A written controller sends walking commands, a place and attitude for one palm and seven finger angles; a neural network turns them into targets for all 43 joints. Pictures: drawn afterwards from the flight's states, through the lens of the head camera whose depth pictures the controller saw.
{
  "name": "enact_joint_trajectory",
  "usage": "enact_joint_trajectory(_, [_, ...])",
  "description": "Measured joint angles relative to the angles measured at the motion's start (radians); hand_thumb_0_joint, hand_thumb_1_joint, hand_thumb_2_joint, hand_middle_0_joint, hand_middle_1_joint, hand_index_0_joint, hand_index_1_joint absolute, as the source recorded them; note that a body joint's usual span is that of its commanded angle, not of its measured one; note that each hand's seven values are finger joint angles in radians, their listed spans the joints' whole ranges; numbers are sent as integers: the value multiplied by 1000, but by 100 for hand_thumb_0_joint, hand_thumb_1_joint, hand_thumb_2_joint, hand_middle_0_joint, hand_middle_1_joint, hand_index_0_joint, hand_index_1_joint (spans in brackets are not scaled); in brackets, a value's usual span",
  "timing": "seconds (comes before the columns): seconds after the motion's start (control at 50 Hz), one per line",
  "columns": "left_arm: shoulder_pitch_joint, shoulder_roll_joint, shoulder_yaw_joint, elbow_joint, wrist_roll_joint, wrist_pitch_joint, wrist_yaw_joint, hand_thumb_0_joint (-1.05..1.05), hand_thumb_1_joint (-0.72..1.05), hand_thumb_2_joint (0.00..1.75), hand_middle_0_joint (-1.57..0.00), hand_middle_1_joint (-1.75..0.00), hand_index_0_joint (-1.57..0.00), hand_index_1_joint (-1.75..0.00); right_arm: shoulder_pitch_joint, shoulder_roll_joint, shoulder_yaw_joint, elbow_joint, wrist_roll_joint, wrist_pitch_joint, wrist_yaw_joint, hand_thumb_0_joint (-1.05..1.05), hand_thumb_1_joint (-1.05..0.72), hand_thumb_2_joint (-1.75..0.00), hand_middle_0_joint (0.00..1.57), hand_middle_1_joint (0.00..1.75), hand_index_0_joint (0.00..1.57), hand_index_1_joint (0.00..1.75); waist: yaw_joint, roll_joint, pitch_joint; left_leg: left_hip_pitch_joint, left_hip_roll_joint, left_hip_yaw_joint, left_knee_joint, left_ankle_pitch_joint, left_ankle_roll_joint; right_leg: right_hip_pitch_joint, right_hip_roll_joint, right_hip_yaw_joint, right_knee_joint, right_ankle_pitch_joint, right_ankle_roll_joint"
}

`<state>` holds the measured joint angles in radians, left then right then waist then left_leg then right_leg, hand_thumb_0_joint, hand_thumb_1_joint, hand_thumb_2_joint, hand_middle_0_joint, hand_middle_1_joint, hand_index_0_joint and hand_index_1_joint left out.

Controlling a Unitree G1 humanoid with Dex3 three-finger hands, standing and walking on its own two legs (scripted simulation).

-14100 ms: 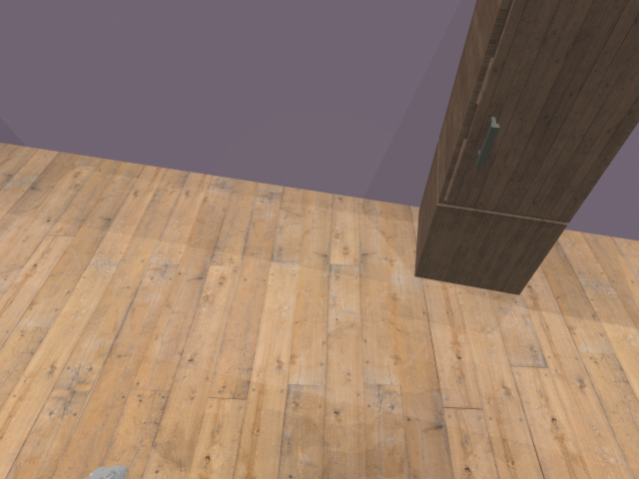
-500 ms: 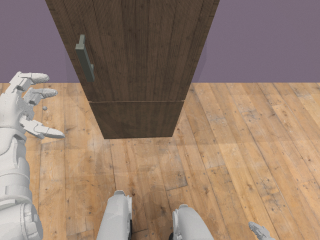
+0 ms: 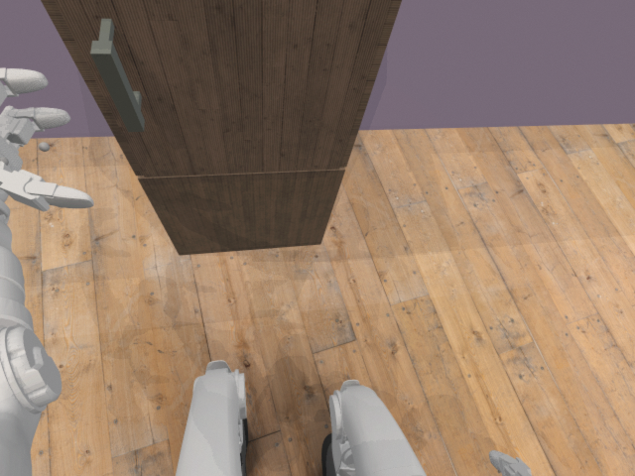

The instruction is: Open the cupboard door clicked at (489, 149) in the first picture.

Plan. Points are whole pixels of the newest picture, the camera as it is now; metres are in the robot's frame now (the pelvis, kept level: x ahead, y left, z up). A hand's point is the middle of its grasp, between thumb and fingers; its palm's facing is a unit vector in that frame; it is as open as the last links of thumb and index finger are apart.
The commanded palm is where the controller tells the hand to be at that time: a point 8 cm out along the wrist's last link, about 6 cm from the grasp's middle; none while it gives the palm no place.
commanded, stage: move the hooked fingers beside the handle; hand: left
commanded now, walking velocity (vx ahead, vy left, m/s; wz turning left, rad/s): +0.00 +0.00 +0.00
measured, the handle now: (122, 79) +0.57 +0.24 +0.07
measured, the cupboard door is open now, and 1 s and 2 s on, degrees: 0 0 0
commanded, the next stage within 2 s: slide the fingers in behind the handle in 1.04 s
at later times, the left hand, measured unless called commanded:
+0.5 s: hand (51, 127) +0.51 +0.32 +0.04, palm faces +0.14 -0.99 -0.01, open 14.0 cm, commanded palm +0.50 +0.33 +0.05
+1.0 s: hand (52, 126) +0.51 +0.31 +0.05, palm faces +0.15 -0.99 -0.02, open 14.0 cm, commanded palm +0.50 +0.33 +0.05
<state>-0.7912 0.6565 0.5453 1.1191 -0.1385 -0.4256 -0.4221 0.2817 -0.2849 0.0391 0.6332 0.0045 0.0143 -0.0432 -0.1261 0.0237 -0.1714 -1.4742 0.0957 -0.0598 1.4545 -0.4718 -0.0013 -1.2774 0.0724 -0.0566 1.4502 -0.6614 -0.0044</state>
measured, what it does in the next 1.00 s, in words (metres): stands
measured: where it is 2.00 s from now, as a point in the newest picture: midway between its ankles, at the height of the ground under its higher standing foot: outside the picture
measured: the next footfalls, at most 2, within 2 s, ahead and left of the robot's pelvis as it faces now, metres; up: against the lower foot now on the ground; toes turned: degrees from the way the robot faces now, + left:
none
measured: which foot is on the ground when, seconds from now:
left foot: down 0.00-1.00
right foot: down 0.00-1.00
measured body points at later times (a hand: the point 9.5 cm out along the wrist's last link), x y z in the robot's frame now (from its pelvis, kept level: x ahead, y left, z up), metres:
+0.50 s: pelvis +0.00 +0.01 -0.02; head +0.19 +0.05 +0.39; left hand +0.50 +0.37 +0.04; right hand +0.03 -0.26 -0.12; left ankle +0.09 +0.12 -0.57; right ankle +0.01 -0.12 -0.57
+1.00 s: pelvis +0.00 +0.01 -0.01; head +0.17 +0.06 +0.40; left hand +0.49 +0.36 +0.05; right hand +0.06 -0.27 -0.11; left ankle +0.09 +0.12 -0.57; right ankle +0.01 -0.12 -0.57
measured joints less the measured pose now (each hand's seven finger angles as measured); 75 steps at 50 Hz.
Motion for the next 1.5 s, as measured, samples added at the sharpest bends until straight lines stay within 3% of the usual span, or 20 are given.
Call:
enact_joint_trajectory(0.28, [-159,113,25,71,55,60,14,-2,-50,30,-30,-120,-30,-120,18,-6,26,-11,-10,27,4,0,-91,-90,21,30,21,30,-47,5,17,-107,7,-13,60,-7,5,-99,10,-9,50,-5,5])
enact_joint_trajectory(0.4, [-158,131,46,41,59,85,5,-2,-50,30,-30,-120,-30,-120,28,2,29,-23,-12,45,11,0,-91,-90,21,30,21,30,-54,9,24,-128,13,-11,71,-13,10,-120,15,-5,56,-5,10])
enact_joint_trajectory(0.54, [-111,115,75,1,56,96,2,-2,-50,30,-30,-120,-30,-120,33,15,30,-17,-12,50,21,0,-91,-90,21,30,21,30,-42,8,26,-117,15,-6,61,-14,13,-109,16,0,40,-1,13])
enact_joint_trajectory(0.68, [-109,78,17,-20,41,88,5,-2,-50,30,-30,-120,-30,-120,27,20,23,0,-11,46,23,0,-91,-90,21,30,21,30,-26,3,17,-85,3,-12,36,-9,12,-71,7,-8,13,1,13])
enact_joint_trajectory(0.84, [-112,47,-8,9,48,76,36,-2,-50,30,-30,-120,-30,-120,6,8,21,-22,-14,37,20,0,-91,-90,21,30,21,30,-35,2,6,-61,0,-12,21,-6,11,-47,4,-9,-2,4,12])
enact_joint_trajectory(1.02, [-102,81,25,28,51,49,34,-2,-50,30,-30,-120,-30,-120,0,0,22,-37,-11,44,22,0,-91,-90,21,30,21,30,-40,2,15,-76,9,-12,45,-14,8,-66,12,-6,25,-3,9])
enact_joint_trajectory(1.16, [-128,80,1,19,41,63,20,-2,-50,30,-30,-120,-30,-120,10,6,26,-10,-9,49,16,0,-91,-90,21,30,21,30,-29,3,21,-97,2,-18,53,-9,5,-85,7,-13,39,-6,6])
enact_joint_trajectory(1.4, [-142,61,2,9,59,88,58,-2,-50,30,-30,-120,-30,-120,17,16,24,-14,-17,42,18,0,-91,-90,21,30,21,30,-51,10,19,-107,8,-19,57,-12,4,-96,14,-12,39,-4,5])
enact_joint_trajectory(1.5, [-113,30,-7,-26,57,81,77,-2,-50,30,-30,-120,-30,-120,26,20,16,-9,-18,46,27,0,-91,-90,21,30,21,30,-45,14,18,-91,8,-12,45,-13,5,-83,12,-5,28,-3,7])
